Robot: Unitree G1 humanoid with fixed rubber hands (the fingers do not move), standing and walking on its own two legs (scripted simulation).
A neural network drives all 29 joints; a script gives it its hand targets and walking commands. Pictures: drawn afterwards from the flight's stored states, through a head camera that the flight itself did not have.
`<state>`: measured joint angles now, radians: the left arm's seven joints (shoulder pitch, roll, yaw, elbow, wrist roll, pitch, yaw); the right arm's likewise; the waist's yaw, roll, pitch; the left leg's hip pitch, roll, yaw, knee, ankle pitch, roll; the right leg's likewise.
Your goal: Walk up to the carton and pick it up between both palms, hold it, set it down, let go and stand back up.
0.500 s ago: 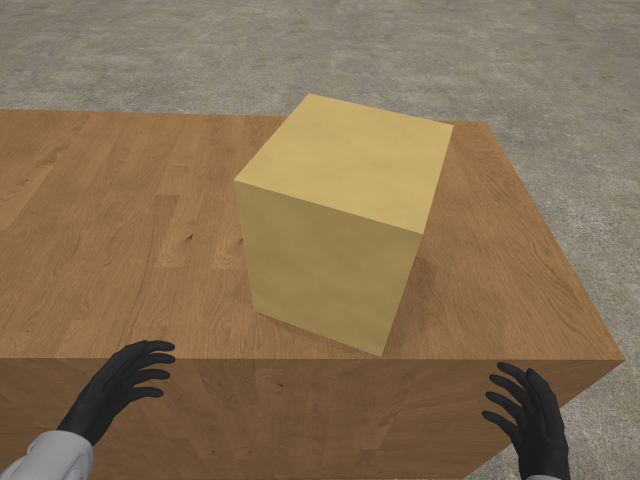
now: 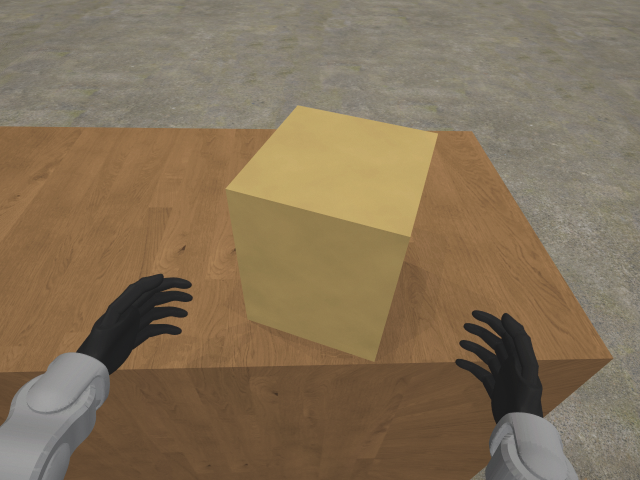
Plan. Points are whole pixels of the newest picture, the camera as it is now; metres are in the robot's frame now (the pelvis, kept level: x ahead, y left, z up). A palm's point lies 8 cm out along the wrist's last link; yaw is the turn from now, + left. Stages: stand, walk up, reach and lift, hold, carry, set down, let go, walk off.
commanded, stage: reach and lift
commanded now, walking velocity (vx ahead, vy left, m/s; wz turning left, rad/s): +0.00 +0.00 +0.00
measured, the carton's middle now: (335, 233) +0.45 +0.03 +0.09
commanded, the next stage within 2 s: none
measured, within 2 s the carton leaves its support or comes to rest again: neither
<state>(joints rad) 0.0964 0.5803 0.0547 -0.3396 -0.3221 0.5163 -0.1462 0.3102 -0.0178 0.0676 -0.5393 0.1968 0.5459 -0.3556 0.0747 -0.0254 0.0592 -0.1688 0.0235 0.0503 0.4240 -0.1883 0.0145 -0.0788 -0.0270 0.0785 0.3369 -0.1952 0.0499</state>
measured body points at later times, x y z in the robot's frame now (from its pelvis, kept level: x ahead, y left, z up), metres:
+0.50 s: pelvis +0.01 +0.00 +0.00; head +0.02 +0.02 +0.45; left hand +0.33 +0.24 +0.16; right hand +0.30 -0.16 +0.14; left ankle +0.03 +0.11 -0.74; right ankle +0.00 -0.17 -0.74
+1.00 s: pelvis +0.00 +0.00 +0.00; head +0.00 +0.02 +0.45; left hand +0.41 +0.23 +0.23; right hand +0.35 -0.17 +0.19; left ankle +0.03 +0.11 -0.74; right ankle +0.00 -0.17 -0.74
